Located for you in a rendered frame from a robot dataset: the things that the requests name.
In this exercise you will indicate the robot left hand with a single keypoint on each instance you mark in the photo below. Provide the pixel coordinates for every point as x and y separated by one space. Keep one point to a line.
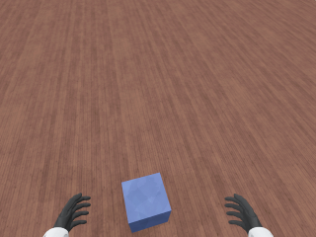
68 214

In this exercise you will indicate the right robot forearm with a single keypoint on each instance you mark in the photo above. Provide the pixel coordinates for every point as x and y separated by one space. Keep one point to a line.
259 232

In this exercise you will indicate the carton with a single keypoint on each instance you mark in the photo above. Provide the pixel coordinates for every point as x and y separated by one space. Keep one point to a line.
146 202

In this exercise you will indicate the robot right hand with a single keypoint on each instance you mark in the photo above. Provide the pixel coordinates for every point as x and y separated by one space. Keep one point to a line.
249 218

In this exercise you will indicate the left robot forearm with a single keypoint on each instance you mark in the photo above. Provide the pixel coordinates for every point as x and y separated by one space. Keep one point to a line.
56 232

